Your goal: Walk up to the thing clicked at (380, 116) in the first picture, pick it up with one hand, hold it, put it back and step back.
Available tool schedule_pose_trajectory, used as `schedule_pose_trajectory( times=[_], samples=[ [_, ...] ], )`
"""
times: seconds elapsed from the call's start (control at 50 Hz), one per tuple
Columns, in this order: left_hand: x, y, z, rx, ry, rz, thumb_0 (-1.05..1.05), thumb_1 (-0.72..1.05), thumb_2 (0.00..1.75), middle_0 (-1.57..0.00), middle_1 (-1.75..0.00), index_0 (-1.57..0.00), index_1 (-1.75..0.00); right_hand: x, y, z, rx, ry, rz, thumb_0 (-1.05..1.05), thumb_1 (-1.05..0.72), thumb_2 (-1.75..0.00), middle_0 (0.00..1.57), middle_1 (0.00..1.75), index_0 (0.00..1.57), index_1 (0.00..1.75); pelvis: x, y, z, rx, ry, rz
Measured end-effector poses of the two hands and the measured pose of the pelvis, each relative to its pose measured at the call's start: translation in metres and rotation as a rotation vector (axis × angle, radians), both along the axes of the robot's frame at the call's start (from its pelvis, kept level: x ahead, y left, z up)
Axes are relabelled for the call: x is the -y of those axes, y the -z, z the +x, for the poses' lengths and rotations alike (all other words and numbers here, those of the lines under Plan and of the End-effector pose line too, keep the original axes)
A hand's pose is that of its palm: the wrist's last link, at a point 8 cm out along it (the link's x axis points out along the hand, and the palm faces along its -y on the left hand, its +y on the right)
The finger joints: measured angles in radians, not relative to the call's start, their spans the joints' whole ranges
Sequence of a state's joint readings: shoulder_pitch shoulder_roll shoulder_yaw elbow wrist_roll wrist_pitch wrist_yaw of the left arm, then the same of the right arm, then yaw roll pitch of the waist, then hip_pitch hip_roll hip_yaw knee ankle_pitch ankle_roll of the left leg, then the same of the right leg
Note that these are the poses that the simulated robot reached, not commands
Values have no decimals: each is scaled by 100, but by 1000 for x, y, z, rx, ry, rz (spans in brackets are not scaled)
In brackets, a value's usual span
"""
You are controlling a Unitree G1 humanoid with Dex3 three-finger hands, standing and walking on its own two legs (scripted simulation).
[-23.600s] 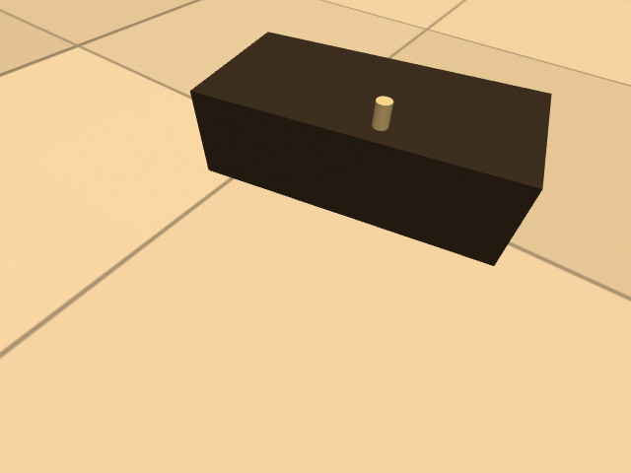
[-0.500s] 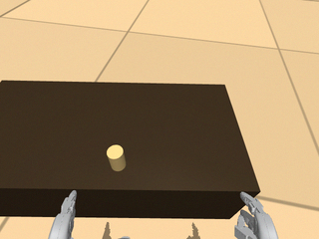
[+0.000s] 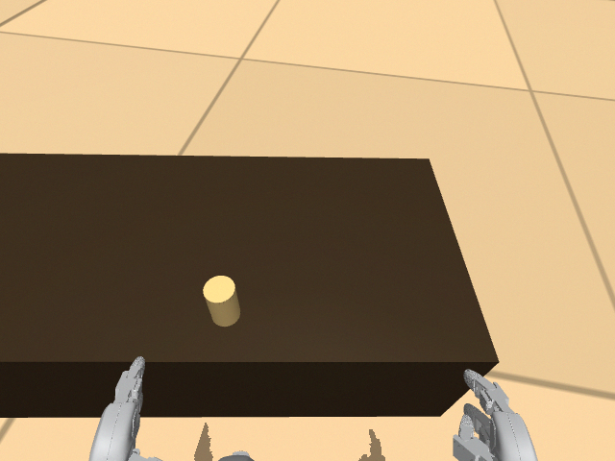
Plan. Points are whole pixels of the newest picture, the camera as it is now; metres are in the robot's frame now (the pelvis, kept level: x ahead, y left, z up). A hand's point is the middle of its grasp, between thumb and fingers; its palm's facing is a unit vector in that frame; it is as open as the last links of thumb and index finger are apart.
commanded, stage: home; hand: left
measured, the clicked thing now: (222, 301) +0.47 +0.19 -0.25
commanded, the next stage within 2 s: stand in 1.48 s
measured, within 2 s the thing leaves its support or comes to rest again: neither
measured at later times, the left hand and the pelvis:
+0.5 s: hand (169, 428) +0.18 +0.18 -0.05, palm faces +0.13 -0.97 -0.23, open 17.4 cm; pelvis +0.01 +0.00 +0.00, yaw +0 degrees
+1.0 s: hand (167, 432) +0.18 +0.18 -0.05, palm faces +0.13 -0.96 -0.23, open 17.4 cm; pelvis +0.01 +0.00 +0.00, yaw +0 degrees
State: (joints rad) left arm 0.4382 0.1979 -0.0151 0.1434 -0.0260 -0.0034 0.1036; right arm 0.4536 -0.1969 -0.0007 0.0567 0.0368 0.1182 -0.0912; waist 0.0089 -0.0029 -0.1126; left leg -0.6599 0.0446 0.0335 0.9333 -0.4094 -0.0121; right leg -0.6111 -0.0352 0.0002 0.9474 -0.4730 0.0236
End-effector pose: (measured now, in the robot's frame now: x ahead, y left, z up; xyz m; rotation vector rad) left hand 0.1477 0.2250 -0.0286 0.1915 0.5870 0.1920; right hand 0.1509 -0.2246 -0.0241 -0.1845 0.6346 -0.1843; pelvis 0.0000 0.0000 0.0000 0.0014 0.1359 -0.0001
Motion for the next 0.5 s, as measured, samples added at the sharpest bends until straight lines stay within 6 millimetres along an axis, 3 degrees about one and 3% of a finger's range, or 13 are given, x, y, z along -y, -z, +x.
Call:
schedule_pose_trajectory(
  times=[0.5],
  samples=[
    [-1,-1,9,-1,-2,-7,-1,-53,6,-6,-6,-6,-5,-2,0,6,2,-6,-4,1,-90,-90,20,30,20,30,-1,1,7,-13,0,-2]
  ],
)
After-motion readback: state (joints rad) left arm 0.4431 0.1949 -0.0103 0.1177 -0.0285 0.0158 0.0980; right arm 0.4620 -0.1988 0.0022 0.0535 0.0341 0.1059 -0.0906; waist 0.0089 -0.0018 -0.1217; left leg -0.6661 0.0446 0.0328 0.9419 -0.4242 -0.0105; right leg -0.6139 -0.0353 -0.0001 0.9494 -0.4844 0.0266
